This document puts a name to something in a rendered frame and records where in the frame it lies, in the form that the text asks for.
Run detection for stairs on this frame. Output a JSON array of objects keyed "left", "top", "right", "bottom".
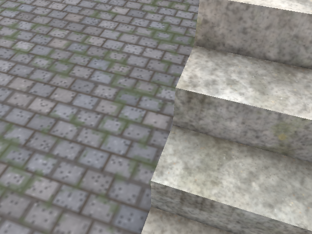
[{"left": 141, "top": 0, "right": 312, "bottom": 234}]

